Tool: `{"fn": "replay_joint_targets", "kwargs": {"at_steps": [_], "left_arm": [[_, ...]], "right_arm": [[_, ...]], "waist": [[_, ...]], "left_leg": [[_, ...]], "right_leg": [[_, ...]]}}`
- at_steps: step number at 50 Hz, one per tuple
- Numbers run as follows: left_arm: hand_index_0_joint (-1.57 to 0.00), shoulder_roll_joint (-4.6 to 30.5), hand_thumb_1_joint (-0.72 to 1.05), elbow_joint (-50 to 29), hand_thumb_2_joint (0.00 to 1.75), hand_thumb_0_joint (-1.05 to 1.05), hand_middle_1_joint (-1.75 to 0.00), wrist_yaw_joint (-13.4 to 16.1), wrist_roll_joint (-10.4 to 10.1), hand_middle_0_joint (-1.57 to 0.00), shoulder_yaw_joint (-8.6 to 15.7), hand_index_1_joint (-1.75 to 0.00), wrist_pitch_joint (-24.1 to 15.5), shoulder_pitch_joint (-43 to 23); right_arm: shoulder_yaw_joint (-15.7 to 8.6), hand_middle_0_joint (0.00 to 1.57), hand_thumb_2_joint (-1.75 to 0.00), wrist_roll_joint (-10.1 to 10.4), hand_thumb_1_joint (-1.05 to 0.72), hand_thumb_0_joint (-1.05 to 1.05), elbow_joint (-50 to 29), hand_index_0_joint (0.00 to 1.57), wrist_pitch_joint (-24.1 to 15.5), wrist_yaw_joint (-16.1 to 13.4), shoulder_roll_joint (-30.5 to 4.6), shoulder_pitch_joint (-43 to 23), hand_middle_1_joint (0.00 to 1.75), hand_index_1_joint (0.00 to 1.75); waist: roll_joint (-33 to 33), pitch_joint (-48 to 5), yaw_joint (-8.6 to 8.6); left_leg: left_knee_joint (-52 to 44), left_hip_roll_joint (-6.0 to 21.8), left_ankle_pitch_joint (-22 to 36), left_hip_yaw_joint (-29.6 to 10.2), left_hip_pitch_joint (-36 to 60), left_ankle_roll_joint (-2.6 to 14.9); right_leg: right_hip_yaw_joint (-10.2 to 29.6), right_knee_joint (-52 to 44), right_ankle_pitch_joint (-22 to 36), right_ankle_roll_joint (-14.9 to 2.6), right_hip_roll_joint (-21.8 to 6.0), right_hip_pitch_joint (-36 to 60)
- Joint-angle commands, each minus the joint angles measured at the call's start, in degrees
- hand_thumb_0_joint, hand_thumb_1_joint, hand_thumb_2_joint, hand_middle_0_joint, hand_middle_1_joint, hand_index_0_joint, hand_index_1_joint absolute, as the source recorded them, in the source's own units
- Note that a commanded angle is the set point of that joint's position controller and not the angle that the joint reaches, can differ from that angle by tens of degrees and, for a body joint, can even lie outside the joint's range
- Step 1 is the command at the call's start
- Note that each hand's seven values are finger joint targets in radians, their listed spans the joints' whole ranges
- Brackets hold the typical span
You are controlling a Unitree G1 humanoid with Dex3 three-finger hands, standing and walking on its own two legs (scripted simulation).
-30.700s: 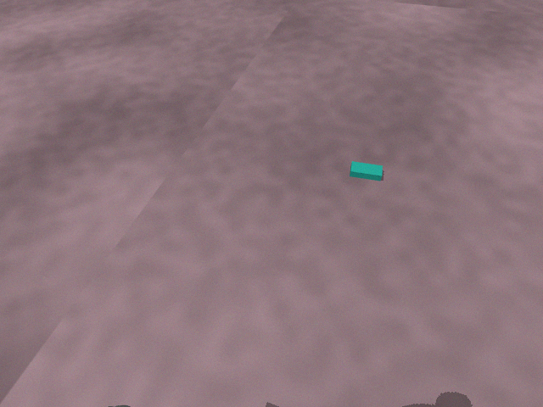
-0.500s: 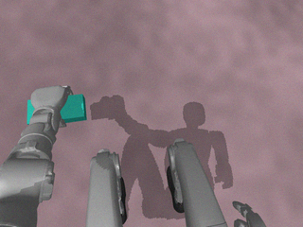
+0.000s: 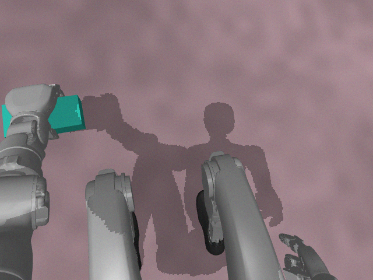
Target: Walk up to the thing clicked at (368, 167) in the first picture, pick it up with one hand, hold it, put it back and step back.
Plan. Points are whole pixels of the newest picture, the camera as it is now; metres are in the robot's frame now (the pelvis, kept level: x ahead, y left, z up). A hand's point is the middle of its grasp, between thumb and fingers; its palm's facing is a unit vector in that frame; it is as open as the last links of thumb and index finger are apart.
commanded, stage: crouch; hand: left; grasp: from above
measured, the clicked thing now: (46, 117) +0.46 +0.28 -0.19
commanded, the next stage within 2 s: lower in 0.50 s
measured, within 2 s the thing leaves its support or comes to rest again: neither
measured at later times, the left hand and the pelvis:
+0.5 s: hand (53, 117) +0.47 +0.28 -0.22, palm faces -0.45 -0.06 -0.89, open 10.2 cm; pelvis -0.01 +0.00 -0.06, yaw -2 degrees
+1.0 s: hand (60, 122) +0.47 +0.28 -0.28, palm faces -0.47 -0.08 -0.88, open 10.2 cm; pelvis +0.00 +0.01 -0.08, yaw -4 degrees
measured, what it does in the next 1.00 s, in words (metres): lowers itself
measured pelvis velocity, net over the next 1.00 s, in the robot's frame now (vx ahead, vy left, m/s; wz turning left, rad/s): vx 0.00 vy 0.01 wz -0.07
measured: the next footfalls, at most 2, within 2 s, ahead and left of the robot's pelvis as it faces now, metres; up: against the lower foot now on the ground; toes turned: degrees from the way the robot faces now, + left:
none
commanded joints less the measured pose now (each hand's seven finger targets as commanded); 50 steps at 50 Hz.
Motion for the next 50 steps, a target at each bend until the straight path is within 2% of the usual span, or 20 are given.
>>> {"fn": "replay_joint_targets", "kwargs": {"at_steps": [1,4,7,8,10,12,15,19,21,22,23,27,30,40,41,42,45,48,49,50], "left_arm": [[-1.06,16.9,0.70,-7.6,0.72,0.00,-0.66,2.6,0.1,-1.04,2.6,-0.63,-1.3,-21.5],[-1.06,16.5,0.70,-6.0,0.69,0.00,-0.66,3.2,0.8,-1.03,2.1,-0.63,-2.0,-22.5],[-1.06,17.7,0.70,-3.0,0.70,0.00,-0.65,3.6,1.4,-1.03,2.8,-0.62,-1.9,-21.3],[-1.05,18.9,0.70,-6.3,0.69,0.00,-0.63,3.8,0.8,-1.03,2.8,-0.61,-2.4,-24.7],[-1.06,18.6,0.71,-2.6,0.69,0.00,-0.66,4.0,1.2,-1.03,2.6,-0.63,-2.1,-22.5],[-1.05,19.8,0.70,-4.1,0.70,0.00,-0.65,4.2,0.9,-1.02,3.1,-0.63,-2.2,-24.6],[-1.05,19.6,0.69,-2.5,0.67,0.00,-0.64,4.2,1.1,-1.02,2.4,-0.61,-2.3,-24.7],[-1.03,21.6,0.67,-2.3,0.67,0.00,-0.62,4.3,1.1,-1.01,3.2,-0.60,-2.6,-25.0],[-1.03,22.2,0.68,-1.8,0.67,0.00,-0.63,4.5,1.2,-1.01,3.2,-0.61,-2.8,-25.1],[-1.03,21.6,0.66,-2.3,0.67,0.00,-0.62,4.4,1.2,-1.01,2.9,-0.60,-2.8,-24.8],[-1.03,21.8,0.67,-2.0,0.69,0.00,-0.63,4.4,1.9,-1.01,2.8,-0.61,-2.7,-25.0],[-1.05,21.6,0.69,-2.0,0.68,0.00,-0.63,4.1,1.6,-1.03,2.6,-0.61,-2.5,-24.5],[-1.04,22.4,0.67,-2.6,0.69,0.00,-0.62,4.3,1.3,-1.03,3.0,-0.61,-2.5,-24.1],[-1.06,22.1,0.68,2.2,0.68,0.00,-0.60,4.9,2.3,-1.05,1.9,-0.59,-3.7,-23.9],[-1.06,24.5,0.68,0.5,0.71,0.00,-0.61,5.3,2.5,-1.06,3.2,-0.61,-4.2,-25.0],[-1.08,24.7,0.71,0.5,0.69,0.00,-0.62,5.9,2.7,-1.07,3.6,-0.61,-4.3,-23.9],[-1.10,24.2,0.75,1.4,0.72,0.00,-0.65,7.1,3.5,-1.08,3.2,-0.64,-4.9,-25.3],[-1.11,26.4,0.76,0.6,0.72,0.00,-0.64,8.4,4.3,-1.10,4.8,-0.62,-5.1,-25.2],[-1.11,26.4,0.76,2.0,0.73,0.00,-0.65,8.8,4.5,-1.10,4.7,-0.63,-4.9,-24.7],[-1.12,26.3,0.77,1.6,0.73,0.00,-0.64,9.2,4.1,-1.11,4.7,-0.63,-5.0,-24.8]], "right_arm": [[-3.9,0.20,-0.90,0.0,-0.90,0.00,-0.3,0.20,-0.4,-0.3,-12.9,12.5,0.30,0.30],[-3.4,0.20,-0.90,-0.4,-0.90,0.00,-0.1,0.20,-0.4,0.0,-12.9,11.9,0.30,0.30],[-3.0,0.20,-0.90,-0.5,-0.90,0.00,-0.2,0.20,-0.2,0.2,-13.6,12.2,0.30,0.30],[-3.0,0.20,-0.90,-0.5,-0.90,0.00,-0.3,0.20,-0.1,0.1,-13.4,11.5,0.30,0.30],[-2.5,0.20,-0.90,-0.9,-0.90,0.00,0.0,0.20,-0.2,0.2,-13.4,11.8,0.30,0.30],[-2.4,0.20,-0.90,-0.9,-0.90,0.00,0.0,0.20,-0.2,0.2,-13.7,11.7,0.30,0.30],[-1.6,0.20,-0.90,-1.2,-0.90,0.00,0.0,0.20,-0.2,0.3,-13.8,11.8,0.30,0.30],[-1.0,0.20,-0.90,-1.4,-0.89,0.00,0.2,0.20,-0.2,0.3,-14.2,11.8,0.30,0.30],[-0.7,0.20,-0.90,-1.6,-0.89,0.00,0.0,0.20,-0.3,0.4,-14.4,11.6,0.30,0.30],[-0.6,0.20,-0.90,-1.5,-0.90,0.00,0.1,0.20,-0.3,0.3,-14.5,11.5,0.30,0.30],[-0.4,0.20,-0.90,-1.6,-0.90,0.00,0.2,0.20,-0.3,0.4,-14.7,11.9,0.30,0.30],[0.1,0.20,-0.90,-1.6,-0.90,0.00,0.2,0.20,-0.3,0.6,-14.9,12.1,0.30,0.30],[0.3,0.20,-0.90,-1.5,-0.90,0.00,0.1,0.20,-0.1,0.8,-15.1,11.9,0.30,0.30],[1.8,0.20,-0.90,-2.4,-0.90,0.00,-0.2,0.20,-0.4,1.4,-15.8,12.3,0.30,0.30],[2.0,0.20,-0.90,-2.5,-0.90,0.00,-0.1,0.20,-0.4,1.4,-16.1,12.3,0.30,0.30],[1.9,0.20,-0.90,-2.5,-0.90,0.00,-0.5,0.20,-0.5,1.3,-16.2,12.0,0.30,0.30],[2.2,0.20,-0.90,-3.2,-0.90,0.00,-0.8,0.20,-0.9,1.6,-16.9,11.7,0.30,0.30],[2.3,0.20,-0.90,-3.4,-0.90,0.00,-0.8,0.20,-1.2,1.7,-17.2,11.8,0.30,0.30],[2.6,0.20,-0.90,-3.6,-0.90,0.00,-0.9,0.20,-1.4,2.0,-17.2,11.8,0.30,0.30],[2.6,0.20,-0.90,-3.7,-0.90,0.00,-0.8,0.20,-1.5,2.1,-17.2,11.5,0.30,0.30]], "waist": [[13.0,-39.6,-0.61],[16.9,-38.7,-0.84],[15.2,-37.5,-1.25],[16.8,-39.0,-1.08],[15.0,-37.5,-1.55],[16.0,-39.1,-1.46],[16.6,-36.9,-2.58],[15.8,-36.5,-2.19],[16.3,-35.7,-2.75],[16.1,-36.2,-2.32],[17.3,-36.2,-2.92],[17.3,-36.6,-3.08],[17.7,-36.6,-2.41],[16.2,-32.2,-5.29],[17.5,-33.8,-4.45],[19.5,-33.9,-3.83],[21.2,-31.6,-5.77],[21.9,-33.2,-5.36],[22.4,-31.9,-5.80],[22.4,-32.7,-5.27]], "left_leg": [[-10.1,-0.9,12.2,6.0,26.0,2.93],[-9.7,-1.1,11.6,5.8,26.5,2.34],[-8.4,-1.1,10.6,5.5,25.3,2.53],[-8.1,-1.2,9.9,5.8,24.4,2.59],[-7.0,-1.2,9.3,5.8,23.3,2.74],[-6.5,-1.2,9.5,5.6,23.7,2.64],[-5.2,-1.1,9.1,5.6,21.8,2.72],[-4.3,-1.3,7.9,5.4,20.1,2.85],[-4.1,-1.2,6.6,5.1,19.3,2.76],[-3.7,-1.2,7.2,5.1,20.0,2.79],[-3.3,-1.1,8.1,5.1,20.0,2.66],[-2.1,-1.0,10.6,4.9,19.9,2.77],[-2.1,-1.0,10.7,4.8,19.7,2.66],[0.7,-0.9,11.4,3.7,17.4,2.88],[0.3,-1.0,11.7,3.7,17.8,2.71],[0.1,-1.0,12.3,3.7,19.7,2.35],[0.2,-0.8,11.0,3.1,20.8,1.97],[1.3,-0.8,12.1,3.2,21.4,2.06],[1.5,-0.7,11.8,3.2,20.7,2.03],[1.3,-0.7,11.3,3.0,20.7,2.08]], "right_leg": [[-5.0,-11.0,13.4,-4.50,1.4,19.9],[-5.8,-8.6,12.3,-5.07,1.6,16.8],[-6.3,-7.9,11.5,-4.92,1.5,15.5],[-6.2,-7.4,10.9,-5.05,1.8,15.9],[-6.4,-7.0,10.5,-4.84,1.9,15.5],[-6.7,-6.0,10.7,-4.96,2.0,15.2],[-6.9,-5.2,10.7,-4.84,2.0,14.2],[-7.2,-4.5,9.6,-4.82,2.2,13.8],[-7.7,-3.8,8.3,-4.86,2.2,13.0],[-7.8,-3.7,9.0,-4.85,2.3,12.7],[-7.9,-3.2,10.0,-4.86,2.2,12.7],[-7.9,-2.4,12.9,-4.53,2.4,13.5],[-8.2,-1.9,12.8,-4.67,2.3,13.1],[-9.0,-0.6,14.2,-4.22,2.7,12.4],[-9.1,-0.2,14.2,-4.31,2.7,13.0],[-9.3,0.3,14.3,-4.53,2.5,11.9],[-10.3,1.1,12.9,-4.82,2.6,8.3],[-10.1,1.6,14.2,-4.61,2.6,9.4],[-10.3,2.0,14.0,-4.68,2.6,8.8],[-10.3,1.9,13.7,-4.69,2.9,8.8]]}}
